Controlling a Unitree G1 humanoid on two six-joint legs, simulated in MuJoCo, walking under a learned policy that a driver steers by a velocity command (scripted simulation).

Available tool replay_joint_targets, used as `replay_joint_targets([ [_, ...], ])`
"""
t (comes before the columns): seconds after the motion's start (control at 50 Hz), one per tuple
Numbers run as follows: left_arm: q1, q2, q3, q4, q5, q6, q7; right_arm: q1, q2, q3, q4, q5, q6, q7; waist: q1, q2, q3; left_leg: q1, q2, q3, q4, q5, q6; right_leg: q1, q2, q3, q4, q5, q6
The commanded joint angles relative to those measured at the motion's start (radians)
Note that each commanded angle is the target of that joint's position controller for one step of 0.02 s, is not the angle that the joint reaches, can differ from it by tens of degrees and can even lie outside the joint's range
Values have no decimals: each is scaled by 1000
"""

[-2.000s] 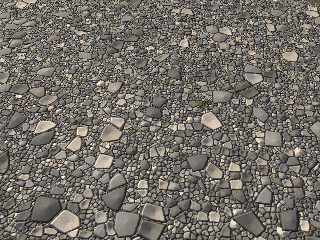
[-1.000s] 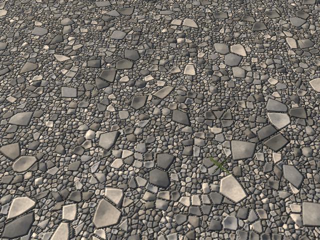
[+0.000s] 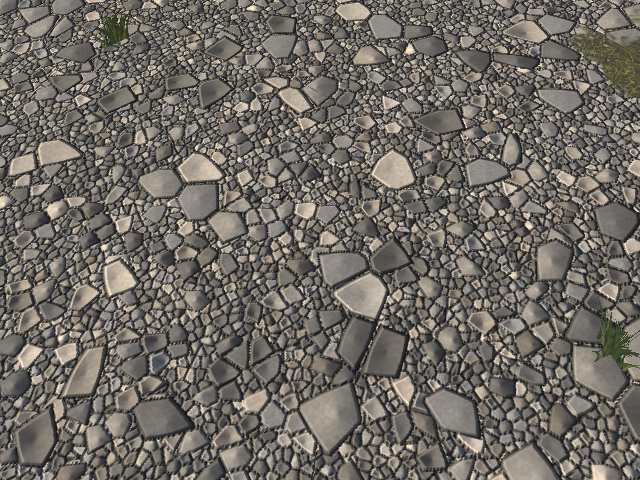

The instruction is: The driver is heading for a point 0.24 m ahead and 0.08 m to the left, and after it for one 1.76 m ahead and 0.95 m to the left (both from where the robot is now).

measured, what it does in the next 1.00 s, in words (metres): walks ahead, turning left: left foot, then left foot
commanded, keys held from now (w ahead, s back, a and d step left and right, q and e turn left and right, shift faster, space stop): no key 0.02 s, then q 0.54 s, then w+q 0.44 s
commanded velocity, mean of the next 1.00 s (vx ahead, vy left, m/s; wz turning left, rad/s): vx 0.15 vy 0.00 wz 0.36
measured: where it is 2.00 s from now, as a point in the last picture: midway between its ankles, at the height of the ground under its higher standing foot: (139, 379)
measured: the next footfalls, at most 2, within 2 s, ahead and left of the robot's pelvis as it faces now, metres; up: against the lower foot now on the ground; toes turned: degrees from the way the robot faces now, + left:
left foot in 0.22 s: +0.12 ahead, +0.17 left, +0.00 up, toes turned +1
left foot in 0.76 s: +0.06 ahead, +0.19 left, +0.00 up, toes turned +22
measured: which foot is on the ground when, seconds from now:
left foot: up 0.00-0.20, down 0.22-0.44, up 0.46-0.74, down 0.76-1.00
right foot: down 0.00-0.76, up 0.78-1.00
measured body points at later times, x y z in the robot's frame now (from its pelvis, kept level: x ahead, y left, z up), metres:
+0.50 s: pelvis +0.06 +0.03 -0.01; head +0.09 +0.04 +0.44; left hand +0.15 +0.33 -0.11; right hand +0.25 -0.23 -0.10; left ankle +0.06 +0.16 -0.71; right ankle +0.08 -0.07 -0.73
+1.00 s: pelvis +0.13 +0.13 +0.01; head +0.14 +0.16 +0.46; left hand +0.18 +0.45 -0.08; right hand +0.29 -0.10 -0.08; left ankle +0.02 +0.17 -0.73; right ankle +0.30 +0.02 -0.67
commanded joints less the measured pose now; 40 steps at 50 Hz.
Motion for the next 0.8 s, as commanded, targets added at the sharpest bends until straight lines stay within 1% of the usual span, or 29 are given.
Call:
replay_joint_targets([
  [0.02,-18,145,39,-58,2,-13,17,136,-65,-17,-16,-6,15,-14,-43,-95,-260,101,5,2,-93,77,-15,128,-269,204,-113,449,-194],
  [0.06,-42,108,22,-49,6,-7,24,128,-47,-9,-8,-1,23,-10,-39,-109,-265,153,21,0,-200,157,-13,112,-253,169,-129,287,-168],
  [0.1,-45,68,4,-23,20,-8,22,99,-32,-2,-5,5,27,-3,-21,-131,-240,239,31,0,-318,218,-5,70,-247,147,-158,112,-148],
  [0.14,-26,70,-1,10,31,-12,13,73,-45,-4,-10,10,27,3,-3,-147,-195,287,20,9,-402,206,9,57,-260,156,-163,-20,-141],
  [0.18,-33,85,0,27,21,-10,11,74,-60,-9,-19,6,22,9,-20,-134,-159,333,-9,45,-539,214,38,69,-256,159,-122,-102,-112],
  [0.2,-5,87,0,40,13,-8,14,68,-76,-12,-27,-3,21,12,-20,-115,-143,345,-12,41,-615,274,55,89,-239,157,-96,-120,-79],
  [0.22,25,86,0,46,14,-8,21,54,-116,-18,-46,-12,19,12,-1,-65,-137,351,36,-28,-642,448,80,101,-209,141,-42,-140,-33],
  [0.24,85,96,7,46,23,-10,28,30,-178,-31,-62,-10,22,9,60,54,-130,341,90,-105,-639,546,121,83,-127,74,25,-211,9],
  [0.26,62,78,5,39,25,-9,36,33,-172,-41,-54,7,28,12,52,156,-128,290,101,-157,-687,430,167,100,-59,-30,84,-211,52],
  [0.28,11,79,8,28,20,-2,44,45,-145,-39,-58,7,29,15,25,179,-114,249,122,-229,-737,346,193,115,-43,-60,139,-191,70],
  [0.3,-19,71,12,18,12,7,49,54,-132,-37,-59,2,29,15,12,196,-107,250,137,-279,-755,333,209,100,-40,-56,167,-186,68],
  [0.34,-10,61,18,9,7,21,49,55,-134,-41,-75,3,25,13,10,216,-118,276,142,-319,-742,369,224,86,-45,-36,176,-192,54],
  [0.38,7,56,25,9,7,20,43,51,-126,-44,-94,12,27,8,12,175,-159,267,106,-300,-691,403,206,145,-67,-24,134,-149,36],
  [0.42,30,78,41,15,8,20,39,42,-109,-43,-118,21,36,5,12,42,-177,175,26,-204,-591,335,145,238,-138,19,56,-96,8],
  [0.44,51,99,49,19,10,23,40,35,-87,-39,-132,25,40,6,12,-72,-168,95,-40,-116,-483,246,99,278,-222,104,-18,-45,-35],
  [0.46,66,128,55,20,12,23,41,47,-72,-35,-145,22,43,9,8,-198,-164,19,-94,-26,-352,93,65,313,-376,260,-97,80,-120],
  [0.48,56,120,50,7,16,14,46,44,-88,-44,-151,14,47,12,15,-234,-171,-39,-72,1,-141,-165,41,330,-506,353,-120,245,-210],
  [0.5,58,112,43,-3,18,3,51,40,-113,-59,-150,16,53,15,19,-150,-168,-73,-53,-27,29,-210,28,331,-535,355,-119,349,-247],
  [0.52,18,113,42,-12,14,-4,56,56,-103,-62,-141,24,62,14,-5,-93,-159,-83,-31,-44,80,-170,21,325,-505,283,-108,356,-222],
  [0.54,-22,122,45,-11,4,-5,58,61,-79,-55,-139,28,70,13,-20,-92,-135,-90,-8,-42,28,-112,14,316,-459,203,-112,319,-179],
  [0.56,-29,130,49,-7,0,-4,62,42,-63,-49,-143,28,74,13,-10,-111,-124,-78,-3,-16,-22,-63,6,313,-424,140,-116,313,-153],
  [0.62,20,149,59,10,-8,9,61,-13,-24,-28,-179,35,74,40,39,-159,-151,46,-5,69,-223,11,15,285,-366,22,-177,-39,-120],
  [0.66,34,174,67,20,-18,4,50,-18,-34,-29,-192,37,68,55,42,-178,-148,143,-22,107,-356,6,43,252,-375,1,-200,-173,-110],
  [0.7,33,189,71,32,-33,-4,35,31,-55,-39,-177,33,62,63,13,-169,-143,249,-47,149,-499,63,81,228,-388,-19,-183,-254,-91],
  [0.72,21,182,69,37,-42,-6,28,86,-56,-44,-151,30,59,65,-17,-157,-142,340,-71,180,-591,118,101,188,-379,-49,-143,-291,-70],
  [0.74,28,150,60,47,-41,-10,24,163,-74,-56,-113,31,58,59,-42,-126,-148,462,-102,191,-637,112,123,119,-351,-94,-62,-330,-37],
  [0.76,13,89,42,45,-26,-16,17,272,-118,-77,-81,36,55,50,-82,-13,-164,627,-48,67,-682,88,171,-20,-296,-178,168,-347,22],
  [0.78,-56,20,18,-24,11,-29,13,350,-257,-105,-92,24,44,38,-96,283,-142,775,229,-448,-791,31,325,-397,-154,-227,600,-537,118],
  [0.8,-132,76,29,-63,-12,-57,10,342,-241,-93,-126,12,10,51,-135,206,-153,740,319,-705,-926,-133,460,-554,-98,-9,732,-545,113],
])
